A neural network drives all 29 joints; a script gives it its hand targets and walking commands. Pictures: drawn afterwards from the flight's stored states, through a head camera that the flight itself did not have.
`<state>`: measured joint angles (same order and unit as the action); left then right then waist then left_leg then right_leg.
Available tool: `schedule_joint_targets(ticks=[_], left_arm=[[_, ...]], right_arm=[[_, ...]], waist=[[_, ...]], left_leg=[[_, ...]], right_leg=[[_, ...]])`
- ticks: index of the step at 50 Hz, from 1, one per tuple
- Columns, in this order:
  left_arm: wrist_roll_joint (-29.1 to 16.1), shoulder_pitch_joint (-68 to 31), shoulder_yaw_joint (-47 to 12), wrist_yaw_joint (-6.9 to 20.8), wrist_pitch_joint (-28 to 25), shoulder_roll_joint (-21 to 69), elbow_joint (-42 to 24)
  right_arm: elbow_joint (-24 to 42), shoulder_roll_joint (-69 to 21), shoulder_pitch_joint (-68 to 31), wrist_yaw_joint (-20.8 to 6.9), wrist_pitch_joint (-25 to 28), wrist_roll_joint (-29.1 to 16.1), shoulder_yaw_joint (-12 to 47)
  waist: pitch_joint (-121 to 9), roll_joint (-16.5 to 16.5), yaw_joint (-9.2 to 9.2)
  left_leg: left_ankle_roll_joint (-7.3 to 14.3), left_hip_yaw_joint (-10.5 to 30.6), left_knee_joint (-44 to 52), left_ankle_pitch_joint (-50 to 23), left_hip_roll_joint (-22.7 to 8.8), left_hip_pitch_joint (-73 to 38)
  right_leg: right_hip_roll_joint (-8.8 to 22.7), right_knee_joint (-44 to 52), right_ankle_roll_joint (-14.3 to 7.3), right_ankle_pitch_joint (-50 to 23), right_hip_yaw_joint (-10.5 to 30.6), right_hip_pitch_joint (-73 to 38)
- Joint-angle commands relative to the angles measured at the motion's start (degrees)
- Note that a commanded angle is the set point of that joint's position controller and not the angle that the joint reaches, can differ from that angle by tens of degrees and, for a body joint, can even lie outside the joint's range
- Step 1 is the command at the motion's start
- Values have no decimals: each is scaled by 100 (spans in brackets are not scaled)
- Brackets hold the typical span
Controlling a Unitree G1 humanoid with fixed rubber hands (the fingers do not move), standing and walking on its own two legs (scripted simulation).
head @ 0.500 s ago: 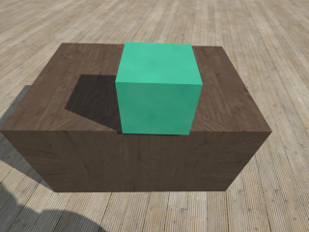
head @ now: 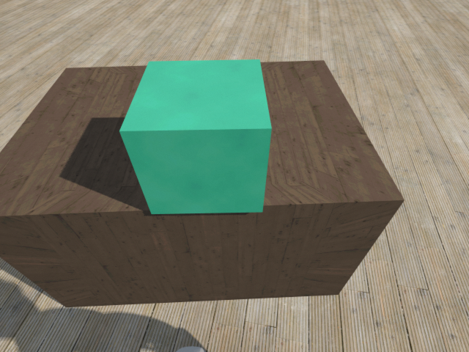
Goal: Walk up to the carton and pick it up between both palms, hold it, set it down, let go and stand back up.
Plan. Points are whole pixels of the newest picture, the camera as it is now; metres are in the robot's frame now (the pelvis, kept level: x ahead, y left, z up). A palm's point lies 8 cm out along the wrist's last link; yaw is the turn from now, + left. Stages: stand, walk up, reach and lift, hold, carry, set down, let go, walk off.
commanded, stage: walk up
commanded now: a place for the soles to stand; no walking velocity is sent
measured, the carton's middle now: (205, 136) +0.60 +0.08 +0.03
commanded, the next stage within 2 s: none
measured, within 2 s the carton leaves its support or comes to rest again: neither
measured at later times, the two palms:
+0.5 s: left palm (70, 324) +0.21 +0.32 -0.11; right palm (386, 290) +0.27 -0.27 -0.07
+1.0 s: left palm (97, 290) +0.27 +0.28 -0.09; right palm (395, 290) +0.28 -0.30 -0.09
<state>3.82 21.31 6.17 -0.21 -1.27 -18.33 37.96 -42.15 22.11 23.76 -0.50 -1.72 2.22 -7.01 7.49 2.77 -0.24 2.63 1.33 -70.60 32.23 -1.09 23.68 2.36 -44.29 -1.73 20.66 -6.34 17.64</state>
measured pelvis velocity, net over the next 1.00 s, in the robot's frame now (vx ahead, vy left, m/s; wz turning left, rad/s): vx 0.15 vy -0.01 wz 0.04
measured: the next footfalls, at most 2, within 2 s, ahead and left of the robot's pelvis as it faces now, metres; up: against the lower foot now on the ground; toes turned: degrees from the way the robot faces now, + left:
left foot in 0.26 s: +0.22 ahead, +0.15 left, +0.00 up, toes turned +0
right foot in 0.52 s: +0.18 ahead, -0.12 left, +0.00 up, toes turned +4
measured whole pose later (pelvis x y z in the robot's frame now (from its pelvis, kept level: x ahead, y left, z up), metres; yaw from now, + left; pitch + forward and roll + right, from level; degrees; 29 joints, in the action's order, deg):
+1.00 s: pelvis +0.15 -0.01 +0.01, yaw +3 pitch -5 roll +1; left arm -0.8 6.0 -0.4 0.5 1.9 -20.9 44.6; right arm -47.8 22.9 7.3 0.8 -1.1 -1.5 1.5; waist 10.6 -0.8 0.0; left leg -2.8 0.3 -38.9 17.1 -2.4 17.1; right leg 2.4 -41.7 -0.3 24.0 -3.0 13.0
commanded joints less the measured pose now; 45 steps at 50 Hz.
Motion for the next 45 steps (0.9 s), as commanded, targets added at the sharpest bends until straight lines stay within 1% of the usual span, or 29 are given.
schedule_joint_targets(ticks=[1,3,5,8,10,11,12,13,14,15,16,17,18,20,22,24,25,26,27,28,29,31,32,33,34,36,38,42,45], left_arm=[[-80,245,306,-105,-237,-1630,-967],[-85,227,283,-114,-272,-1737,-1067],[-100,134,253,-113,-281,-1779,-1166],[-182,-99,116,-75,-242,-1668,-1279],[-258,-217,27,-30,-145,-1612,-1290],[-265,-150,-22,-6,-76,-1512,-1258],[-285,73,-64,20,-15,-1338,-1201],[-365,409,-114,47,38,-1123,-1218],[-398,470,-63,21,176,-1289,-1249],[-366,317,83,-53,333,-1704,-1278],[-308,143,136,-59,375,-1902,-1256],[-314,125,130,-48,358,-1840,-1156],[-337,218,86,-44,340,-1697,-1012],[-350,310,55,-36,314,-1615,-866],[-326,350,38,-13,288,-1605,-761],[-308,579,12,2,217,-1509,-559],[-249,497,25,-9,165,-1664,-511],[-198,107,94,-10,112,-2083,-622],[-267,-468,127,14,96,-2318,-789],[-281,-848,108,21,82,-2310,-930],[-305,-987,24,35,81,-2056,-894],[-401,-986,-112,31,134,-1877,-766],[-451,-892,-139,15,146,-1846,-693],[-479,-735,-147,14,134,-1787,-627],[-507,-600,-165,4,140,-1692,-544],[-493,-661,-159,-49,168,-1754,-335],[-458,-998,-127,-52,179,-1881,-284],[-466,-1181,-172,-49,190,-1755,-59],[-455,-1386,-169,-22,191,-1754,134]], right_arm=[[1152,826,157,-143,206,22,-121],[1337,819,-51,-206,171,-2,-88],[1445,823,-271,-237,183,-56,-36],[1480,789,-521,-181,274,-126,56],[1324,842,-241,-62,335,-124,46],[1206,1024,58,13,359,-106,-10],[1179,1215,203,87,383,-92,-54],[1267,1562,245,172,388,-46,-118],[1465,1653,183,231,391,-98,-67],[1517,1806,99,311,390,-149,-90],[1535,1787,-134,346,393,-201,-90],[1552,1729,-358,371,390,-204,-34],[1543,1698,-550,388,367,-176,7],[1531,1697,-807,395,345,-183,78],[1545,1717,-1058,367,301,-214,124],[1592,1637,-1507,323,236,-273,229],[1556,1465,-1516,287,211,-325,300],[1546,1265,-1364,251,198,-406,354],[1464,1223,-1354,289,149,-504,359],[1334,1338,-1182,324,98,-502,327],[1209,1343,-1093,316,118,-453,352],[942,1375,-1011,264,260,-359,389],[851,1520,-1010,252,312,-317,340],[827,1598,-1096,245,336,-280,298],[728,1638,-1156,243,341,-275,301],[590,1472,-1356,221,325,-329,376],[435,1410,-1291,224,251,-359,408],[155,1486,-1435,222,240,-349,412],[-16,1454,-1564,216,219,-367,416]], waist=[[425,-1049,149],[555,-1155,142],[625,-1121,144],[442,-1115,120],[40,-955,-102],[-214,-638,-272],[-470,19,-416],[-974,995,-444],[-1182,814,-305],[-1027,921,-375],[-804,714,-350],[-731,651,-294],[-780,730,-219],[-913,877,-92],[-911,923,9],[-934,795,311],[-865,364,371],[-827,-632,239],[-618,-997,201],[-578,-1191,131],[-476,-1096,19],[-634,-911,-42],[-819,-909,-13],[-1042,-970,56],[-1225,-790,153],[-1267,-818,237],[-1189,-848,121],[-1240,-588,137],[-1209,-574,113]], left_leg=[[-135,313,173,-721,-419,1097],[-174,243,535,-1054,-460,1175],[-182,103,1163,-1337,-476,1075],[-102,-298,2297,-1789,-309,-58],[-40,-657,3099,-2536,43,-1255],[-14,-649,3316,-2560,181,-1765],[48,-301,3626,-2662,-39,-2089],[528,1561,3990,-3219,-1139,-2323],[1056,3273,4683,-2726,-2011,-1754],[1519,3668,5020,-1273,-2260,-1392],[1505,3558,5097,-679,-2127,-1260],[1417,3099,5003,-713,-1983,-1261],[1344,2699,4825,-1104,-1922,-1243],[1240,2202,4523,-1872,-1894,-963],[1027,1628,4263,-2378,-1739,-628],[627,783,3627,-2743,-1349,-9],[298,477,3016,-2706,-1065,231],[-109,27,2026,-2219,-505,450],[-300,-359,1816,-1073,-2,297],[-215,-166,1625,-491,-78,-373],[-156,-89,1949,-658,-111,-613],[-96,67,2840,-3143,-415,-828],[47,353,2955,-4176,-625,-956],[223,614,2997,-4427,-803,-1112],[337,728,3016,-4466,-924,-1137],[156,489,2943,-4098,-713,-814],[-43,78,2846,-3805,-442,-1060],[42,227,3161,-4155,-602,-1233],[13,204,3366,-3908,-603,-1334]], right_leg=[[1860,3173,-1185,2085,2506,-78],[1802,3157,-1208,1885,2160,-59],[1643,2993,-1098,1446,1675,-64],[1298,2245,-828,-287,762,296],[978,1185,-512,-1040,307,574],[847,387,-369,-1096,184,655],[678,-481,-159,-591,-39,753],[221,-1645,153,722,-217,1059],[26,-1978,205,2032,413,854],[175,-2319,248,2066,690,872],[283,-2450,235,1910,907,1049],[328,-2335,193,1830,1063,1102],[362,-2163,168,1734,1155,1013],[352,-1606,170,1497,1161,625],[257,-797,148,1189,1006,147],[88,650,52,-132,681,-834],[271,1348,12,-701,1140,-1011],[1042,1896,-217,-935,2421,-781],[1437,1967,-694,-1231,2787,-163],[1570,1683,-1087,-1472,2825,495],[1360,1428,-1003,-1887,2357,529],[799,792,-487,-2667,1116,-52],[569,321,-255,-3100,939,-223],[478,149,-138,-2978,1014,-254],[431,236,-68,-2820,996,-438],[614,691,-138,-3056,1024,-904],[813,803,-336,-3276,1157,-623],[682,874,-229,-2897,924,-707],[704,1144,-244,-2272,944,-619]])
